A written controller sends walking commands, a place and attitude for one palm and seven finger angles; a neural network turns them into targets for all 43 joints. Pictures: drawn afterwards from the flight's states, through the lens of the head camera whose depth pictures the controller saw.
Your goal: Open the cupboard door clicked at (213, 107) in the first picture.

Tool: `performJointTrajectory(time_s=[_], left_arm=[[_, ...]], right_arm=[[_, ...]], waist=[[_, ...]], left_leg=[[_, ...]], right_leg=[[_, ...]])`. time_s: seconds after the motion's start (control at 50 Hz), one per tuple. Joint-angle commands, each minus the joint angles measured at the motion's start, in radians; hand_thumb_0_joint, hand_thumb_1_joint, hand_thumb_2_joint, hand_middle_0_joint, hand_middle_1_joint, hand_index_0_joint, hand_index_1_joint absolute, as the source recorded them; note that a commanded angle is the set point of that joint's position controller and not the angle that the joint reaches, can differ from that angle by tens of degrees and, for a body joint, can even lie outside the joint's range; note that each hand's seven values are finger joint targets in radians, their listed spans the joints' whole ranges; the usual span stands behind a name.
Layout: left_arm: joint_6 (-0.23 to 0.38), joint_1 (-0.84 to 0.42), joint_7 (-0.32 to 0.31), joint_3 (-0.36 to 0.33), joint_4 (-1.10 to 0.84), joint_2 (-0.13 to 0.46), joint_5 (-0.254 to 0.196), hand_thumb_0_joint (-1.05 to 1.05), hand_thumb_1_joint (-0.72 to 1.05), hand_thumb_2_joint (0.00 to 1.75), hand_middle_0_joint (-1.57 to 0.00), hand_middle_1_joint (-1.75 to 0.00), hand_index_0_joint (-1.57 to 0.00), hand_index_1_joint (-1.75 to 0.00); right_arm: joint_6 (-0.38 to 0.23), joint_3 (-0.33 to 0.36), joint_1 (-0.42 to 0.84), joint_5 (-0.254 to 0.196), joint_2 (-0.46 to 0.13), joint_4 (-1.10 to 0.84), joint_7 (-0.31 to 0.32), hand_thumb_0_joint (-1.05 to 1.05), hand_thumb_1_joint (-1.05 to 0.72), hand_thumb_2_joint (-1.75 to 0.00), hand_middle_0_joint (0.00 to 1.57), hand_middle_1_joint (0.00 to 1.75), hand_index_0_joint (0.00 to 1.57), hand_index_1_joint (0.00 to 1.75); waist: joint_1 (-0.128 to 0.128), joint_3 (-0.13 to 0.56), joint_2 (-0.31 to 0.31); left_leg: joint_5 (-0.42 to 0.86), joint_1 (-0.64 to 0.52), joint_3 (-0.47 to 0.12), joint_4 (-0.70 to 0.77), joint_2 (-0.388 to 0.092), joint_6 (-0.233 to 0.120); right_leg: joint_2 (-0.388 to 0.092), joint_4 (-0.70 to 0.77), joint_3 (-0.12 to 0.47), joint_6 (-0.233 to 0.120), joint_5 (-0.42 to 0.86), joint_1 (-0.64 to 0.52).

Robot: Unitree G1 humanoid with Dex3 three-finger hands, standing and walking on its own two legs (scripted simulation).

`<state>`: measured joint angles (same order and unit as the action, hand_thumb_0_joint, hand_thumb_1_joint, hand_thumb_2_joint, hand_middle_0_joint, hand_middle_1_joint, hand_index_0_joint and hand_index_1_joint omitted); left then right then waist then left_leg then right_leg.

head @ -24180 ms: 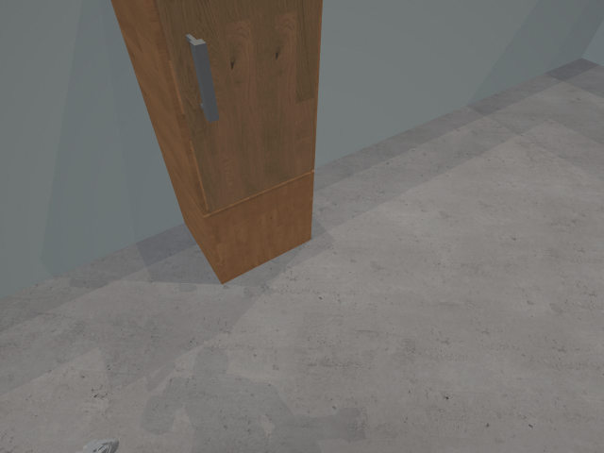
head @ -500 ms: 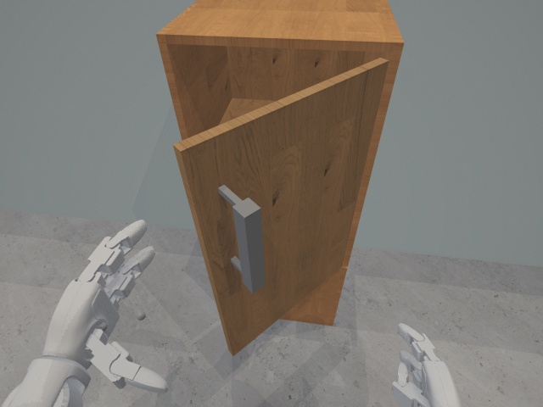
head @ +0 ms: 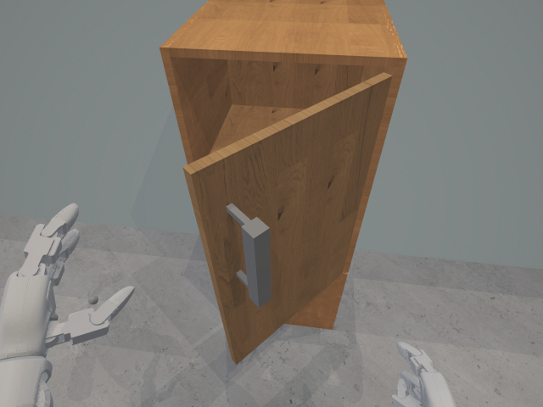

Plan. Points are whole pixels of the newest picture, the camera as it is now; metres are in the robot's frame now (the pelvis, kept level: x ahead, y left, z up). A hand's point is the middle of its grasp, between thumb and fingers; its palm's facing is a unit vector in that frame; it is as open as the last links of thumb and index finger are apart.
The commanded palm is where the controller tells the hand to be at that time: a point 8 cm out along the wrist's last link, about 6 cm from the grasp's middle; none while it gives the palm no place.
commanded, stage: draw the hand back to the body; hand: left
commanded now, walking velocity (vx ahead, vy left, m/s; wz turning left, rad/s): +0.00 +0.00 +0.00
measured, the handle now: (248, 257) +0.31 +0.08 +0.08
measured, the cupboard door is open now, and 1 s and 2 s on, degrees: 49 49 49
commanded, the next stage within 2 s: step back with the hand held close in 0.58 s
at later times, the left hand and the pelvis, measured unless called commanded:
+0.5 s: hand (75, 293) +0.18 +0.25 +0.15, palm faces +0.44 -0.81 -0.38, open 7.5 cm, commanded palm +0.13 +0.29 +0.17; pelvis +0.00 -0.01 +0.00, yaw +0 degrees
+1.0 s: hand (83, 301) +0.18 +0.24 +0.15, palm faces +0.35 -0.80 -0.48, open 7.4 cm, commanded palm +0.12 +0.28 +0.17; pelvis -0.03 -0.01 +0.00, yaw -2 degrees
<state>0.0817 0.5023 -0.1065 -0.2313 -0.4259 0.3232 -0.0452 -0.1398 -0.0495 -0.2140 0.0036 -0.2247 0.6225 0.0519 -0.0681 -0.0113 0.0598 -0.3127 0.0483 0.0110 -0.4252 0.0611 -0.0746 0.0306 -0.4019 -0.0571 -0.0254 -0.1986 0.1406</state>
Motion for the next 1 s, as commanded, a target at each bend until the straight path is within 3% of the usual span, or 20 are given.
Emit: performJointTrajectory(time_s=[0.0, 0.18, 0.26, 0.3, 0.34, 0.4, 0.66, 0.68, 0.7, 0.72, 0.74, 0.76, 0.82, 0.88, 0.9, 0.98], left_arm=[[0.069, -0.068, -0.014, -0.152, -0.198, 0.163, 0.001, 0.00, 0.58, 0.76, -0.19, -0.30, -0.19, -0.30], [0.079, -0.143, -0.018, -0.228, -0.169, 0.210, -0.013, 0.00, 0.90, 0.90, -0.20, -0.30, -0.20, -0.30], [0.078, -0.137, -0.013, -0.186, -0.161, 0.174, -0.011, 0.00, 0.90, 0.90, -0.20, -0.30, -0.20, -0.30], [0.079, -0.137, -0.015, -0.202, -0.168, 0.194, -0.010, 0.00, 0.90, 0.90, -0.20, -0.30, -0.20, -0.30], [0.079, -0.132, -0.014, -0.200, -0.163, 0.189, -0.011, 0.00, 0.90, 0.90, -0.20, -0.30, -0.20, -0.30], [0.079, -0.137, -0.016, -0.218, -0.160, 0.209, -0.011, 0.00, 0.90, 0.90, -0.20, -0.30, -0.20, -0.30], [0.093, -0.138, -0.017, -0.214, -0.154, 0.202, -0.015, 0.00, 0.90, 0.90, -0.20, -0.30, -0.20, -0.30], [0.101, -0.230, -0.021, -0.231, -0.209, 0.235, -0.014, 0.00, 0.90, 0.90, -0.20, -0.30, -0.20, -0.30], [0.149, -0.381, -0.038, -0.391, -0.232, 0.389, -0.003, 0.00, 0.90, 0.90, -0.20, -0.30, -0.20, -0.30], [0.153, -0.250, -0.025, -0.315, -0.141, 0.280, -0.006, 0.00, 0.90, 0.90, -0.20, -0.30, -0.20, -0.30], [0.148, -0.119, -0.016, -0.287, -0.084, 0.231, -0.005, 0.00, 0.90, 0.90, -0.20, -0.30, -0.20, -0.30], [0.149, -0.074, -0.008, -0.253, -0.093, 0.201, -0.004, 0.00, 0.90, 0.90, -0.20, -0.30, -0.20, -0.30], [0.158, -0.031, -0.011, -0.246, -0.145, 0.206, -0.002, 0.00, 0.90, 0.90, -0.20, -0.30, -0.20, -0.30], [0.158, 0.000, -0.026, -0.284, -0.185, 0.247, 0.002, 0.00, 0.90, 0.90, -0.20, -0.30, -0.20, -0.30], [0.159, -0.001, -0.031, -0.307, -0.198, 0.270, 0.001, 0.00, 0.90, 0.90, -0.20, -0.30, -0.20, -0.30], [0.160, 0.027, -0.041, -0.322, -0.241, 0.275, 0.003, 0.00, 0.90, 0.90, -0.20, -0.30, -0.20, -0.30]], right_arm=[[-0.043, 0.055, 0.141, -0.002, -0.110, -0.157, 0.002, 0.00, -0.90, -0.90, 0.20, 0.30, 0.20, 0.30], [-0.027, 0.061, 0.149, -0.008, -0.107, -0.145, 0.004, 0.00, -0.90, -0.90, 0.20, 0.30, 0.20, 0.30], [-0.029, 0.062, 0.149, -0.007, -0.111, -0.143, -0.001, 0.00, -0.90, -0.90, 0.20, 0.30, 0.20, 0.30], [-0.034, 0.063, 0.152, -0.005, -0.113, -0.141, 0.001, 0.00, -0.90, -0.90, 0.20, 0.30, 0.20, 0.30], [-0.031, 0.063, 0.150, -0.005, -0.110, -0.141, 0.000, 0.00, -0.90, -0.90, 0.20, 0.30, 0.20, 0.30], [-0.032, 0.062, 0.156, -0.006, -0.108, -0.139, 0.003, 0.00, -0.90, -0.90, 0.20, 0.30, 0.20, 0.30], [-0.043, 0.064, 0.159, -0.006, -0.101, -0.130, 0.004, 0.00, -0.90, -0.90, 0.20, 0.30, 0.20, 0.30], [-0.047, 0.062, 0.171, -0.007, -0.103, -0.131, 0.004, 0.00, -0.90, -0.90, 0.20, 0.30, 0.20, 0.30], [-0.034, 0.044, 0.143, -0.030, -0.100, -0.181, 0.007, 0.00, -0.90, -0.90, 0.20, 0.30, 0.20, 0.30], [-0.022, 0.061, 0.128, -0.022, -0.100, -0.158, 0.012, 0.00, -0.90, -0.90, 0.20, 0.30, 0.20, 0.30], [-0.011, 0.071, 0.117, -0.018, -0.111, -0.163, 0.007, 0.00, -0.90, -0.90, 0.20, 0.30, 0.20, 0.30], [0.002, 0.076, 0.124, -0.017, -0.118, -0.167, 0.002, 0.00, -0.90, -0.90, 0.20, 0.30, 0.20, 0.30], [0.018, 0.085, 0.122, -0.019, -0.131, -0.178, 0.003, 0.00, -0.90, -0.90, 0.20, 0.30, 0.20, 0.30], [0.037, 0.095, 0.121, -0.022, -0.132, -0.192, 0.010, 0.00, -0.90, -0.90, 0.20, 0.30, 0.20, 0.30], [0.041, 0.097, 0.128, -0.022, -0.132, -0.194, 0.014, 0.00, -0.90, -0.90, 0.20, 0.30, 0.20, 0.30], [0.056, 0.106, 0.120, -0.025, -0.130, -0.217, 0.020, 0.00, -0.90, -0.90, 0.20, 0.30, 0.20, 0.30]], waist=[[-0.004, 0.075, 0.022], [-0.001, 0.059, 0.019], [0.003, 0.053, 0.015], [-0.001, 0.067, 0.039], [0.000, 0.070, -0.003], [-0.002, 0.056, 0.014], [-0.001, 0.057, 0.014], [0.002, 0.070, 0.034], [0.042, -0.068, 0.071], [0.051, -0.036, -0.029], [0.052, 0.012, -0.087], [0.056, 0.052, -0.089], [0.060, 0.132, -0.040], [0.060, 0.166, -0.069], [0.058, 0.170, -0.043], [0.061, 0.176, -0.051]], left_leg=[[0.447, 0.105, -0.079, 0.090, -0.104, 0.109], [0.363, 0.097, -0.068, 0.108, -0.100, 0.095], [0.372, 0.085, -0.072, 0.112, -0.101, 0.094], [0.378, 0.084, -0.066, 0.107, -0.097, 0.092], [0.362, 0.087, -0.067, 0.108, -0.096, 0.088], [0.340, 0.093, -0.061, 0.106, -0.091, 0.082], [0.280, 0.089, -0.044, 0.105, -0.082, 0.060], [0.268, 0.086, -0.049, 0.105, -0.080, 0.059], [0.119, 0.193, -0.077, 0.098, -0.088, 0.049], [0.092, 0.187, -0.089, 0.060, -0.090, 0.039], [0.116, 0.147, -0.079, 0.032, -0.088, 0.034], [0.135, 0.127, -0.066, 0.010, -0.089, 0.031], [0.184, 0.139, -0.070, 0.000, -0.103, 0.040], [0.216, 0.170, -0.077, -0.003, -0.114, 0.039], [0.227, 0.181, -0.080, -0.004, -0.114, 0.041], [0.281, 0.230, -0.106, -0.015, -0.130, 0.048]], right_leg=[[-0.031, 0.022, 0.050, -0.018, 0.205, -0.146], [-0.031, 0.051, 0.058, -0.015, 0.172, -0.139], [-0.030, 0.054, 0.053, -0.013, 0.170, -0.130], [-0.033, 0.055, 0.055, -0.015, 0.185, -0.142], [-0.031, 0.057, 0.057, -0.013, 0.181, -0.146], [-0.033, 0.066, 0.066, -0.016, 0.183, -0.143], [-0.040, 0.088, 0.081, -0.013, 0.160, -0.146], [-0.041, 0.091, 0.086, -0.013, 0.152, -0.149], [-0.083, 0.126, 0.194, -0.023, 0.144, -0.036], [-0.113, 0.141, 0.214, -0.027, 0.130, -0.011], [-0.127, 0.145, 0.223, -0.026, 0.134, 0.001], [-0.140, 0.141, 0.224, -0.024, 0.150, 0.007], [-0.165, 0.076, 0.217, -0.034, 0.251, -0.016], [-0.161, 0.028, 0.208, -0.027, 0.289, -0.017], [-0.166, 0.015, 0.210, -0.030, 0.307, -0.017], [-0.154, -0.061, 0.202, -0.033, 0.346, -0.010]])
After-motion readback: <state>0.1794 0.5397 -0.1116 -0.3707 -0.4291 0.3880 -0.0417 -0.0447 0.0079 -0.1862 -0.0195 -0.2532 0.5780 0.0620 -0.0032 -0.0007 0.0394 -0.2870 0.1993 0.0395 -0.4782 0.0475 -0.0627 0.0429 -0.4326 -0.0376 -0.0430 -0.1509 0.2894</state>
